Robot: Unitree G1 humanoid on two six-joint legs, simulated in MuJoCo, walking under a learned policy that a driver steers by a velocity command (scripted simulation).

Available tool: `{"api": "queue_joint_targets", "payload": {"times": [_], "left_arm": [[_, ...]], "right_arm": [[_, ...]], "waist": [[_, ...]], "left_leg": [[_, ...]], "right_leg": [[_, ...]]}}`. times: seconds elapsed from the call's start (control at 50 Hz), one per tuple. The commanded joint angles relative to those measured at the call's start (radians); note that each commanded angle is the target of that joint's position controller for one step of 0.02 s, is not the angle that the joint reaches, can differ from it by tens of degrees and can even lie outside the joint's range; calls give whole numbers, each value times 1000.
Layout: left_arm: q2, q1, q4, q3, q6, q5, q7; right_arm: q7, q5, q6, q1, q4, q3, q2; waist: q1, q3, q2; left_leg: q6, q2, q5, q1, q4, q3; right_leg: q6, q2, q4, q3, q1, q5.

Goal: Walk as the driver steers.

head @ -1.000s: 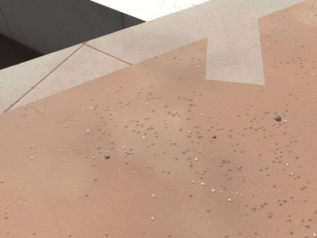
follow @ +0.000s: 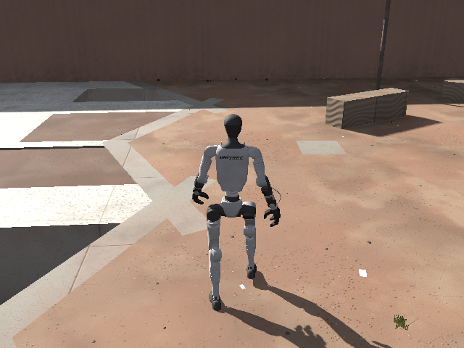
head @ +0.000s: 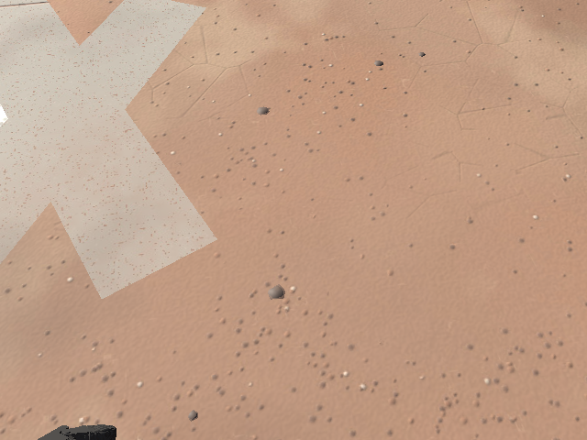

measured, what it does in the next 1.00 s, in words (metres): walks ahead, turning right: right foot, then left foot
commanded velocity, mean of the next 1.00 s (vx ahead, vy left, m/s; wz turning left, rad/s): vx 0.50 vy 0.00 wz -0.60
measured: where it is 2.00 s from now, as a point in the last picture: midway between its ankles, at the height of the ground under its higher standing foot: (470, 224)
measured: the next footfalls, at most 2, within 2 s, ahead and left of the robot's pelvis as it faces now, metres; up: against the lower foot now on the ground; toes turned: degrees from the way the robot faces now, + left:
right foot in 0.12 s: +0.25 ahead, -0.12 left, +0.00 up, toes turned -7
left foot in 0.58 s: +0.56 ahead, +0.03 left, +0.00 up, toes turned -24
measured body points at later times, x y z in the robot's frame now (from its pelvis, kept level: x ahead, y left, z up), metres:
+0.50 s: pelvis +0.30 -0.04 +0.00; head +0.33 -0.06 +0.45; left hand +0.44 +0.23 -0.09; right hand +0.46 -0.34 -0.08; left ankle +0.52 +0.07 -0.70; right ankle +0.21 -0.11 -0.74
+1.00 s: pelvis +0.56 -0.11 +0.00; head +0.59 -0.13 +0.45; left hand +0.88 -0.04 -0.08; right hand +0.41 -0.36 -0.12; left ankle +0.53 +0.05 -0.74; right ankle +0.62 -0.32 -0.69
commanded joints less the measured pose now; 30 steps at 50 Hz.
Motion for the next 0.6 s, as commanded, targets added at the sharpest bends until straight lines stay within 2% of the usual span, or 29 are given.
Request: {"api": "queue_joint_targets", "payload": {"times": [0.02,0.06,0.08,0.1,0.12,0.14,0.16,0.18,0.2,0.22,0.24,0.26,0.28,0.32,0.36,0.42,0.46,0.52,0.54,0.56,0.58,0.6], "left_arm": [[31,-85,-104,0,-11,0,-23],[74,-48,-112,21,-5,4,-27],[109,32,-98,39,-1,3,-26],[153,185,-59,66,3,1,-20],[219,348,-19,98,16,0,3],[337,295,-29,107,8,-6,10],[257,345,-62,82,-7,1,4],[204,307,-49,65,-22,11,0],[178,245,-51,56,-30,6,0],[142,174,-60,42,-31,10,1],[139,135,-77,37,-34,28,6],[133,113,-84,35,-35,29,8],[132,110,-80,34,-38,22,12],[151,124,-69,38,-38,16,28],[167,154,-55,44,-35,13,40],[174,202,-33,46,-27,7,46],[174,239,-15,48,-24,2,45],[158,254,-2,45,-15,0,48],[156,246,-3,45,-10,1,49],[140,233,-7,40,-7,2,49],[97,228,-16,25,-8,7,48],[35,246,-36,1,-10,27,48]], "right_arm": [[-8,15,-1,-49,-74,-35,-188],[-15,22,15,-40,-79,-44,-224],[-19,23,27,-37,-82,-48,-238],[-23,27,34,-50,-89,-45,-234],[-26,7,29,-39,-102,-29,-195],[-6,-32,4,80,-161,23,-32],[11,8,-39,-28,-181,14,-120],[20,44,-57,-135,-212,0,-168],[15,34,-65,-150,-218,8,-150],[7,5,-61,-160,-203,6,-144],[7,2,-50,-118,-202,-1,-153],[8,-2,-36,-97,-200,-4,-158],[9,-10,-26,-89,-200,-5,-149],[6,-23,-11,-139,-216,6,-111],[7,-27,-8,-221,-241,19,-82],[17,-16,-14,-329,-270,27,-68],[22,-3,-20,-365,-289,22,-86],[29,2,-31,-354,-298,3,-125],[29,4,-36,-323,-293,-4,-134],[27,3,-40,-253,-276,-15,-142],[20,-10,-47,-150,-261,-30,-173],[11,-22,-47,7,-250,-45,-233]], "waist": [[30,30,97],[73,-15,132],[124,-64,145],[214,-138,131],[285,-222,53],[127,-313,-239],[212,-459,-139],[225,-305,-79],[176,-208,11],[135,-134,72],[88,-126,11],[71,-113,11],[60,-104,16],[65,-73,29],[94,-49,12],[144,-36,-16],[159,-34,-34],[143,-40,-68],[124,-45,-88],[85,-64,-98],[35,-138,-83],[-16,-285,56]], "left_leg": [[142,269,601,-22,-30,-34],[125,277,916,39,98,-2],[118,275,1046,45,230,10],[94,254,1044,-28,426,30],[52,218,777,-256,722,30],[1,15,-244,-705,1101,-53],[15,-13,-284,-816,1213,-282],[37,35,-185,-893,1191,-293],[47,78,-99,-857,1092,-293],[44,108,-56,-782,1003,-284],[34,126,-33,-708,968,-297],[19,132,-31,-668,931,-296],[3,133,-22,-650,880,-284],[-30,117,55,-641,771,-255],[-47,94,209,-628,614,-246],[-48,37,388,-549,405,-234],[-40,20,398,-528,347,-250],[-12,10,294,-502,287,-272],[3,6,246,-464,275,-265],[25,0,238,-375,239,-248],[64,53,233,-202,239,-282],[127,243,185,57,245,-474]], "right_leg": [[-29,34,-99,-54,70,20],[-69,100,-114,-105,165,-81],[-95,140,-121,-126,270,-126],[-131,177,-181,-129,486,-74],[-179,117,-192,7,791,-70],[-366,-164,-270,589,1118,-200],[-411,-230,-434,848,1168,-356],[-345,-201,-464,711,1070,-299],[-309,-160,-465,594,910,-201],[-269,-112,-478,482,756,-83],[-282,-105,-490,445,656,24],[-282,-90,-508,420,594,69],[-282,-78,-516,380,549,107],[-274,-45,-535,312,462,127],[-246,-5,-534,261,427,93],[-198,28,-514,245,403,-26],[-186,9,-481,290,435,-77],[-166,-25,-391,384,523,-116],[-156,-27,-359,407,536,-106],[-136,-5,-307,406,531,-84],[-99,45,-169,365,488,-56],[-52,119,136,264,352,-249]]}}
